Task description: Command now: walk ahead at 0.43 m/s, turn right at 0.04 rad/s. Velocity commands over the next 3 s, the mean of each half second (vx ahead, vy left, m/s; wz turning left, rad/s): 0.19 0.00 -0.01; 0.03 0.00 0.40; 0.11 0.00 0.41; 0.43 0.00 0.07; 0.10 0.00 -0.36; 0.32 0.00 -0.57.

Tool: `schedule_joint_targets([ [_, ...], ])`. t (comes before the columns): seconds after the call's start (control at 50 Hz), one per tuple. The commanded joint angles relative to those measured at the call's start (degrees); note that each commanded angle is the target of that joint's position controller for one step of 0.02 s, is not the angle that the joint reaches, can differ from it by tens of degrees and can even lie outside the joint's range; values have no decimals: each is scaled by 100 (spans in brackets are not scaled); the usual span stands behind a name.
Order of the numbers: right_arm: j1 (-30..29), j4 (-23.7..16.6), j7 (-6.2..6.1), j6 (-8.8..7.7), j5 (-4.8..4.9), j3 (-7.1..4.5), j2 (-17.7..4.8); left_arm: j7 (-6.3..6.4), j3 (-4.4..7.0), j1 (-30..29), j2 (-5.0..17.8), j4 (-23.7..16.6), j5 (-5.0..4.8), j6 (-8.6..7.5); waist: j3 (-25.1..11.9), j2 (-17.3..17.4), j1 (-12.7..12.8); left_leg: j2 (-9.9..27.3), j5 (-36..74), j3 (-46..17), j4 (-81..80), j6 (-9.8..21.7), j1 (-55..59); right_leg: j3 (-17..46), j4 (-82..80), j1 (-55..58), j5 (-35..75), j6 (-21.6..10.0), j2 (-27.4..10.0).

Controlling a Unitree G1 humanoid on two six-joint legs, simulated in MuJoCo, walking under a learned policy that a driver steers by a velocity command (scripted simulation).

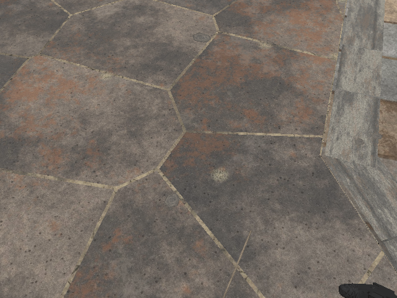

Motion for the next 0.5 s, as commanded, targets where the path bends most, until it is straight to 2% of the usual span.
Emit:
schedule_joint_targets([
  [0.02,2075,216,-58,-22,-132,-509,-1722,-1,-105,785,-64,-444,61,-139,-2322,1738,-605,2237,680,-3723,-443,1672,5063,236,4577,-3398,-296,103,439],
  [0.04,2054,141,-51,-14,-3,-364,-1162,-17,1,456,541,-314,-3,-223,-2310,1101,-910,2139,780,-3952,-779,1538,5001,1004,5165,-3838,-817,103,292],
  [0.06,1601,77,-77,-7,-8,-298,-984,-26,73,-87,757,-465,-123,-251,-1483,765,-861,2005,1477,-2926,-754,1334,4279,871,5239,-4131,-504,112,46],
  [0.08,1200,27,-89,8,-31,-255,-868,5,50,-386,715,-529,-78,-246,-1050,232,-676,1777,2337,-2244,-773,1208,3500,607,4957,-3989,-122,159,-262],
  [0.1,939,27,-89,19,-33,-212,-710,31,80,-570,693,-551,11,-207,-696,72,-530,1582,2863,-1790,-885,1152,2833,477,4588,-3820,77,213,-432],
  [0.14,745,90,-90,-3,-118,-146,-548,58,61,-330,458,-493,20,-56,-670,324,-218,1355,3301,-1320,-1159,1099,2064,457,4042,-3066,367,287,-600],
  [0.16,644,139,-92,-21,-131,-127,-522,76,23,-215,293,-449,22,13,-669,382,-108,1285,3524,-1079,-1242,1121,1810,411,3675,-2828,468,346,-620],
  [0.22,406,260,-160,19,-123,-176,-742,132,-51,-388,120,-477,81,108,-721,489,-45,1112,3669,-557,-1347,1072,1514,274,2427,-2415,1119,442,-616],
  [0.28,546,440,-207,136,-99,-191,-834,119,-34,-752,217,-465,64,154,-800,469,-231,1043,2933,-423,-1401,952,1608,195,1681,-2129,1929,444,-548],
  [0.32,599,560,-208,207,-94,-170,-817,115,-7,-996,284,-488,60,187,-673,438,-323,1087,2072,-530,-1402,921,1635,220,1321,-2056,1977,401,-539],
  [0.36,535,639,-213,270,-59,-140,-772,111,17,-1127,297,-499,85,191,-517,423,-292,1090,1200,-650,-1281,837,1594,182,782,-1840,2019,303,-495],
  [0.38,484,667,-217,294,-16,-110,-708,110,27,-1087,283,-466,117,177,-470,386,-208,984,669,-659,-1142,695,1522,118,296,-1538,2318,221,-439],
  [0.4,641,737,-219,297,-11,-58,-562,121,47,-1107,369,-464,173,163,-418,242,-213,779,121,-653,-984,437,1455,260,-151,-1237,2918,125,-537],
  [0.42,890,767,-219,277,-115,-12,-440,157,97,-1142,637,-507,191,156,-506,-167,-399,468,-548,-512,-677,162,1266,645,-94,-827,3994,-24,-937],
  [0.44,1406,867,-203,256,-162,-10,-380,187,139,-1318,856,-516,141,193,-609,-822,-783,76,-1395,-266,-595,-51,1008,919,84,-576,4147,-347,-1215],
  [0.46,1301,907,-232,301,-131,42,-288,152,77,-1459,475,-473,113,219,-660,-942,-689,37,-1486,-146,-693,-166,1315,813,11,-939,3017,-373,-1086],
  [0.48,920,858,-252,373,-89,23,-452,116,55,-1561,300,-493,112,221,-377,-732,-502,25,-1354,-156,-669,-188,1277,652,-26,-1160,2464,-212,-838],
  [0.5,683,787,-286,446,-37,-20,-605,120,80,-1566,383,-496,130,210,-241,-583,-403,20,-1184,-206,-537,-147,1089,535,16,-1159,2493,-119,-747],
])
Next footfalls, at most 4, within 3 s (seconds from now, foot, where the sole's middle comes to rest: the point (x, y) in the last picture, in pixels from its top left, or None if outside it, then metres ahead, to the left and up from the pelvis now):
0.40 right None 0.25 -0.13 -0.76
1.38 right None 0.27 -0.07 -0.76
1.78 left None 0.35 0.29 -0.76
2.24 right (153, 226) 0.70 0.24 -0.76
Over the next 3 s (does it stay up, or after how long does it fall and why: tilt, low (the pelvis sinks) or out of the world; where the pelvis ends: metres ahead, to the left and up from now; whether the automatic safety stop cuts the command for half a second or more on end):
stays up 0.61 0.29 0.02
